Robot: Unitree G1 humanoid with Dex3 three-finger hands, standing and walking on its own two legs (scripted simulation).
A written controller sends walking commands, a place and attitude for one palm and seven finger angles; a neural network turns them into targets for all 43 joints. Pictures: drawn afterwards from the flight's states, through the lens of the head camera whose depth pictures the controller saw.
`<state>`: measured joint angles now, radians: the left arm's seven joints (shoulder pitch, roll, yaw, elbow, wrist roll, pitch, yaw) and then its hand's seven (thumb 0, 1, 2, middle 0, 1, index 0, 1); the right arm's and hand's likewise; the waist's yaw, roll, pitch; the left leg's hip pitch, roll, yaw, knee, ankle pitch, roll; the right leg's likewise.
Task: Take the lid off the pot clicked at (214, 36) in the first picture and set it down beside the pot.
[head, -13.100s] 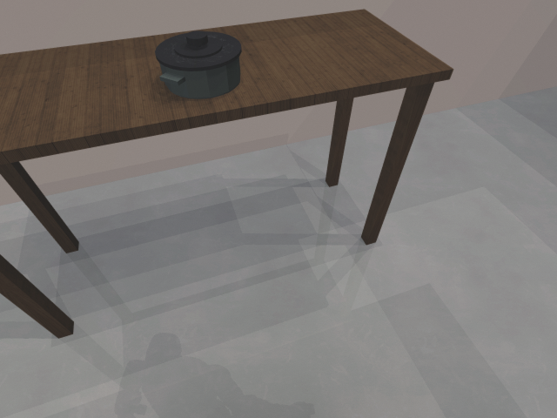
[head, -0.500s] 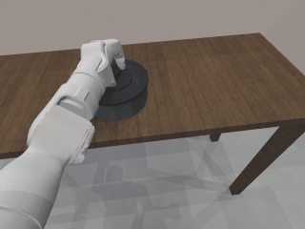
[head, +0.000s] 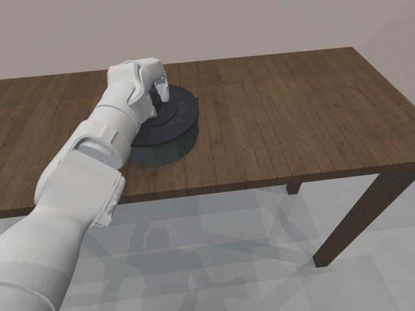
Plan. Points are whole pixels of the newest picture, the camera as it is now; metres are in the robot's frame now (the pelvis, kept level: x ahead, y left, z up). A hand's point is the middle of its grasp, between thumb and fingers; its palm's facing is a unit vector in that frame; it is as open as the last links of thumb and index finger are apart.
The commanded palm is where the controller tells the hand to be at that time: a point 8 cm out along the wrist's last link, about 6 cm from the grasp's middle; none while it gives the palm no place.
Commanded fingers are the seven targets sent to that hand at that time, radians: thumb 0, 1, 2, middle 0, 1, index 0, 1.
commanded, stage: close the fingers and squeeze the knob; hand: left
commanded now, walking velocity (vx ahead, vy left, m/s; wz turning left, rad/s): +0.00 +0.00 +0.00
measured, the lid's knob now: (149, 101) +0.50 +0.11 +0.15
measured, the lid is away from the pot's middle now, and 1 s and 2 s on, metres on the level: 0.00 0.00 0.01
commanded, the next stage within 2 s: lift the lid straight up in 0.76 s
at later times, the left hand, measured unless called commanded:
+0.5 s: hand (147, 100) +0.47 +0.10 +0.18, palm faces -0.39 -0.12 -0.91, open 7.6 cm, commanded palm +0.48 +0.10 +0.23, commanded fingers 0.00 0.47 0.89 -0.68 -1.08 -0.77 -1.10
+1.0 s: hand (147, 101) +0.47 +0.10 +0.18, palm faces -0.39 -0.12 -0.91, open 7.6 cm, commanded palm +0.48 +0.11 +0.24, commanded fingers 0.00 0.64 0.96 -0.74 -1.11 -0.83 -1.14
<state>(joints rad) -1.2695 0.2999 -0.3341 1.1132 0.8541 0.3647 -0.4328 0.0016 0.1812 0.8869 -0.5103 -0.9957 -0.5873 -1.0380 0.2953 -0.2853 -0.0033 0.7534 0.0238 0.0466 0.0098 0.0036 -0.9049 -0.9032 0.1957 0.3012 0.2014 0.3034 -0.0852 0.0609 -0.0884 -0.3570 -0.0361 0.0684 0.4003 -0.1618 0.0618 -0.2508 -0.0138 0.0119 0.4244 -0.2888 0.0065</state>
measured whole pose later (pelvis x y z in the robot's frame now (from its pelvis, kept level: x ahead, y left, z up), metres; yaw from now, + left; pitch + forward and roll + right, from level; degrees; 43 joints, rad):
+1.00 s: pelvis +0.00 +0.00 +0.00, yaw +0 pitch +7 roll +0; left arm -1.30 0.30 -0.33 1.15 0.86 0.35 -0.43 0.01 0.23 0.78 -0.54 -1.02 -0.63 -1.05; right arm 0.31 -0.28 -0.01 0.77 0.02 0.03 0.00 0.00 -0.90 -0.90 0.20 0.30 0.20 0.30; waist -0.10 0.06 -0.09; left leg -0.37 -0.04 0.07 0.40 -0.16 0.07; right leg -0.26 -0.02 0.02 0.42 -0.29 0.01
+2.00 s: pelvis +0.00 +0.00 +0.00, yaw +0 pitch +7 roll +0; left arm -1.50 0.35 -0.28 1.22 0.91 0.40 -0.51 0.03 0.22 0.78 -0.55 -1.00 -0.65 -1.05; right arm 0.33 -0.29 -0.01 0.78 0.02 -0.01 0.00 0.00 -0.90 -0.90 0.20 0.30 0.20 0.30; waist -0.11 0.06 -0.10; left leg -0.37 -0.04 0.07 0.39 -0.15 0.07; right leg -0.26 -0.02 0.02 0.41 -0.28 0.01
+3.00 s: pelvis +0.00 +0.00 +0.00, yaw +0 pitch +7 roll +0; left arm -1.64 0.36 -0.26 1.24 0.94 0.47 -0.55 0.04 0.22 0.78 -0.55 -1.00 -0.66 -1.06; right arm 0.32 -0.30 0.01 0.79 0.02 -0.02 0.01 0.00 -0.90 -0.90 0.20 0.30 0.20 0.30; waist -0.10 0.07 -0.10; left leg -0.34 -0.05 0.06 0.35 -0.14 0.07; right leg -0.24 -0.02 0.01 0.38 -0.27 0.01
